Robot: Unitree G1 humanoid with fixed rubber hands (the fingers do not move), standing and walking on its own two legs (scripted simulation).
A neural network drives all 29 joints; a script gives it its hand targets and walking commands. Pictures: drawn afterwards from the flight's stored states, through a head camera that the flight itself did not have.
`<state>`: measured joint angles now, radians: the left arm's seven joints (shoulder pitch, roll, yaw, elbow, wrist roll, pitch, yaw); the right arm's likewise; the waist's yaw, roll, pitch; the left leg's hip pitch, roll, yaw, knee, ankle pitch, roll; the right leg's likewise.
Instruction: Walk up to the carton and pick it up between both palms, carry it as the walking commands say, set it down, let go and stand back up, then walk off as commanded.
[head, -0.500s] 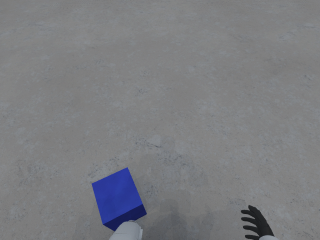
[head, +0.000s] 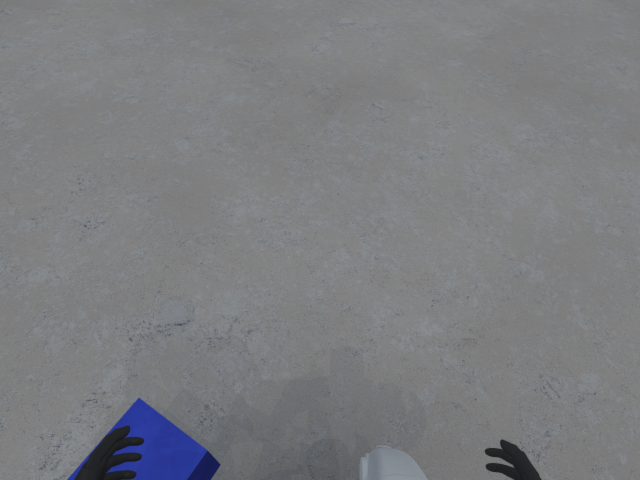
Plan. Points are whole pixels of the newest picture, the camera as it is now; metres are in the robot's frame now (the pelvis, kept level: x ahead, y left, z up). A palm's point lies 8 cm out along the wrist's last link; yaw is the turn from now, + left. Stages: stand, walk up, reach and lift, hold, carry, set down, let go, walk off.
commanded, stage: walk off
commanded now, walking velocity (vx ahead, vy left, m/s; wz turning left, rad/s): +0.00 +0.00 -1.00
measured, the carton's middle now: (153, 472) +0.18 +0.36 -0.65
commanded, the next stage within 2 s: stand in 0.28 s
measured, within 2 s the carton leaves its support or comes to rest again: neither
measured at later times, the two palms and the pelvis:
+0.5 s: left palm (193, 399) +0.22 +0.18 -0.10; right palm out of the picture +0.04 -0.33 -0.11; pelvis +0.02 -0.04 -0.01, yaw -22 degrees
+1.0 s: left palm (200, 404) +0.22 +0.17 -0.13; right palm out of the picture -0.01 -0.28 -0.12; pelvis +0.04 -0.02 -0.01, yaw -26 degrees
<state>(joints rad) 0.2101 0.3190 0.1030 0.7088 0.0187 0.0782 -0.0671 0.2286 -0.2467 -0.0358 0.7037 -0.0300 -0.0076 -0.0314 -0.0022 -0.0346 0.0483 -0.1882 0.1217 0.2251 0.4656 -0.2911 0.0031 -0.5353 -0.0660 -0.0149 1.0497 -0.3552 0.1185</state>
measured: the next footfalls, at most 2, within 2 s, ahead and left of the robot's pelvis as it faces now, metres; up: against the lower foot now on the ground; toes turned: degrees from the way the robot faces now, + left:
right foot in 0.16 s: +0.03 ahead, -0.15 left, +0.00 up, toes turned -15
left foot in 0.60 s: +0.13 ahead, +0.05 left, +0.00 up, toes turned -20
